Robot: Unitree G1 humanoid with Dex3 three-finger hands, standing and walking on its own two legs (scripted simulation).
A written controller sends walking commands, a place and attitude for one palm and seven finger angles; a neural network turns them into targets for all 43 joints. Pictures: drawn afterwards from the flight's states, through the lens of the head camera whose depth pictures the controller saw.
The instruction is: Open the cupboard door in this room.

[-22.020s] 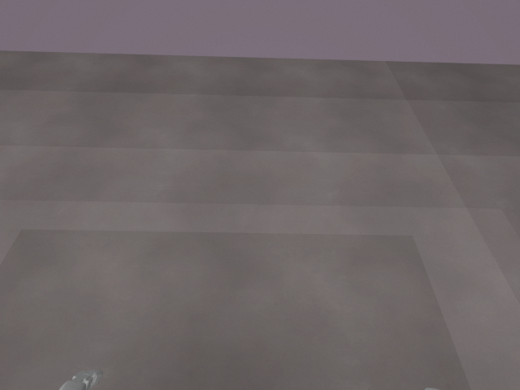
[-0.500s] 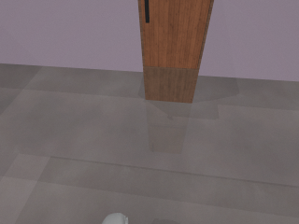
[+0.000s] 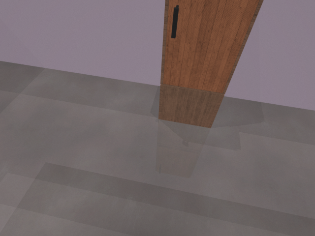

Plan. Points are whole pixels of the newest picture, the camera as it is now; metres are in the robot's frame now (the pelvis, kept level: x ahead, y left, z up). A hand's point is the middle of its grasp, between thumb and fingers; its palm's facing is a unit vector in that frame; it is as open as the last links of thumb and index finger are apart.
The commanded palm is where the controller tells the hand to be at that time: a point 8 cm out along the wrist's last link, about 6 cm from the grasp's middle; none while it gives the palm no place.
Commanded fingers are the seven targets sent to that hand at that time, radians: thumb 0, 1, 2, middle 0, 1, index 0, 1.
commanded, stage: stand and wait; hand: left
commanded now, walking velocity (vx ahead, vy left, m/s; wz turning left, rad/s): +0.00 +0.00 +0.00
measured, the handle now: (175, 21) +1.04 +0.00 +0.06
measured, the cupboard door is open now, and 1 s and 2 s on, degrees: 0 0 0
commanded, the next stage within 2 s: look at it before walking up in 0.70 s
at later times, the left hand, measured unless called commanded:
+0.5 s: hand out of the picture +0.06 +0.12 -0.16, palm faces +0.04 -0.98 -0.20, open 7.3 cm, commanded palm none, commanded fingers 0.00 0.90 0.90 -0.20 -0.30 -0.20 -0.30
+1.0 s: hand out of the picture +0.05 +0.11 -0.17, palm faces +0.06 -0.99 -0.15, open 7.4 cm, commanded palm none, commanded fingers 0.00 0.90 0.90 -0.20 -0.30 -0.20 -0.30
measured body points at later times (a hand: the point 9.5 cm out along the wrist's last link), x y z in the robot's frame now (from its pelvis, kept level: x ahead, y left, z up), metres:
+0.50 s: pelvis +0.07 -0.04 +0.01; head +0.08 -0.05 +0.46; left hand +0.05 +0.18 -0.15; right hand +0.02 -0.24 -0.16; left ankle +0.05 +0.10 -0.73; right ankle +0.05 -0.14 -0.73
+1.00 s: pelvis +0.08 -0.04 +0.01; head +0.09 -0.04 +0.46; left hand +0.05 +0.16 -0.15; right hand +0.07 -0.26 -0.15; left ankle +0.05 +0.10 -0.73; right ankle +0.05 -0.14 -0.73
